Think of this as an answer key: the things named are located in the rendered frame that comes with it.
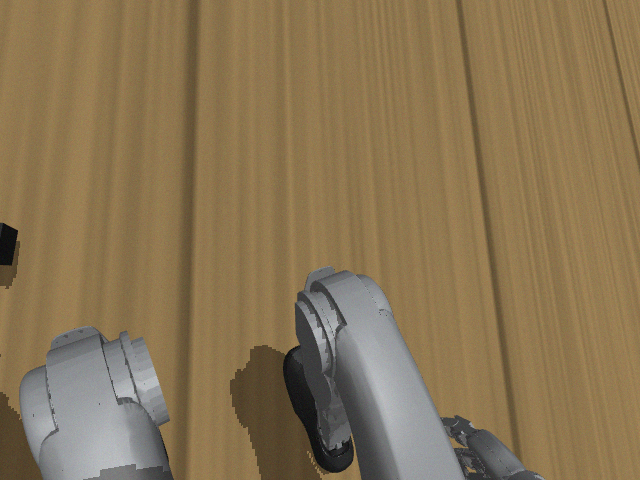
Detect right robot foot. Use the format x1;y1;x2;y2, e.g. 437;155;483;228
283;345;354;473

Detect small box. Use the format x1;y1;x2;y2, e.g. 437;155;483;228
0;223;18;266

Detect right robot hand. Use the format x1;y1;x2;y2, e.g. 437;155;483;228
440;415;528;480

